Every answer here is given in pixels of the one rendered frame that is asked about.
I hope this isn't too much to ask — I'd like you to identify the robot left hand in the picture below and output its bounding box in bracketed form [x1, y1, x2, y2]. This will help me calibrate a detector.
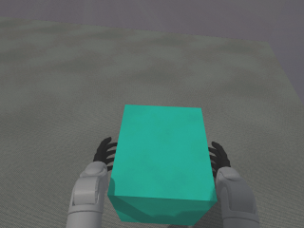
[93, 137, 118, 171]

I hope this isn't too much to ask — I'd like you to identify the left robot forearm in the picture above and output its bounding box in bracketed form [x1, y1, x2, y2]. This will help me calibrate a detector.
[66, 161, 108, 228]

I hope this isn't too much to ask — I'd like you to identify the carton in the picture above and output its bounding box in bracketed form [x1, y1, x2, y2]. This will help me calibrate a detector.
[107, 104, 218, 226]

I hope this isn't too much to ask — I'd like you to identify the robot right hand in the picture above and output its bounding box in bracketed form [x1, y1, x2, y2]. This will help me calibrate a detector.
[208, 142, 231, 178]

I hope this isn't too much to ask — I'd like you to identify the right robot forearm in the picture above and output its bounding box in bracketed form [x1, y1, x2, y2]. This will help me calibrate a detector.
[216, 166, 260, 228]

